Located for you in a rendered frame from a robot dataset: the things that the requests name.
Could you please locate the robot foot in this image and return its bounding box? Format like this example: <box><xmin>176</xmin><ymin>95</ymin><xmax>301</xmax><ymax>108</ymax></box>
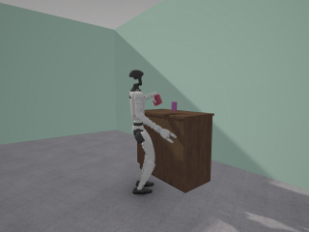
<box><xmin>136</xmin><ymin>180</ymin><xmax>154</xmax><ymax>187</ymax></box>
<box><xmin>132</xmin><ymin>188</ymin><xmax>153</xmax><ymax>194</ymax></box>

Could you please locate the robot left hand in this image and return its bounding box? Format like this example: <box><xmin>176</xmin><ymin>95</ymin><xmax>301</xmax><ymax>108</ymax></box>
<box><xmin>152</xmin><ymin>92</ymin><xmax>162</xmax><ymax>103</ymax></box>

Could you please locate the robot right hand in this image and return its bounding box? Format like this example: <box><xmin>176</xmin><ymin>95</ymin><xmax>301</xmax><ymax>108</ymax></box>
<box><xmin>160</xmin><ymin>129</ymin><xmax>177</xmax><ymax>143</ymax></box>

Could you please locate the robot left forearm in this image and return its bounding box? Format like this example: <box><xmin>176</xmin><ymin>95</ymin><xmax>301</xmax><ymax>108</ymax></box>
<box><xmin>144</xmin><ymin>93</ymin><xmax>153</xmax><ymax>100</ymax></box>

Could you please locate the sponge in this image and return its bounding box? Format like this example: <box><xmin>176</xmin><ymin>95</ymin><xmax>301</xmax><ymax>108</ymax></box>
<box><xmin>153</xmin><ymin>94</ymin><xmax>162</xmax><ymax>106</ymax></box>

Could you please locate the robot right forearm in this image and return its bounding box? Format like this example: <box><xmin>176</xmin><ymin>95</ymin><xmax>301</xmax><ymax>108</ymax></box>
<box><xmin>138</xmin><ymin>113</ymin><xmax>162</xmax><ymax>133</ymax></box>

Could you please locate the table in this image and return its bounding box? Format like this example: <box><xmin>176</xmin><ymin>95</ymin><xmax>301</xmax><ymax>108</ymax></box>
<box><xmin>137</xmin><ymin>108</ymin><xmax>214</xmax><ymax>193</ymax></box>

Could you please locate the right robot upper arm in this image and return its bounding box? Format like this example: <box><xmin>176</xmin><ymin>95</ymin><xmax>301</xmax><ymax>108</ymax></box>
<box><xmin>134</xmin><ymin>92</ymin><xmax>144</xmax><ymax>121</ymax></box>

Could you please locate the robot left foot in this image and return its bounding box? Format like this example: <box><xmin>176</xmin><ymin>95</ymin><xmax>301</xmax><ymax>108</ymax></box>
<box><xmin>136</xmin><ymin>180</ymin><xmax>154</xmax><ymax>187</ymax></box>

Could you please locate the robot right foot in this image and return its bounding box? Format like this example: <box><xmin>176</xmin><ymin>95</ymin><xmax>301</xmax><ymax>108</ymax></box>
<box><xmin>132</xmin><ymin>188</ymin><xmax>153</xmax><ymax>194</ymax></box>

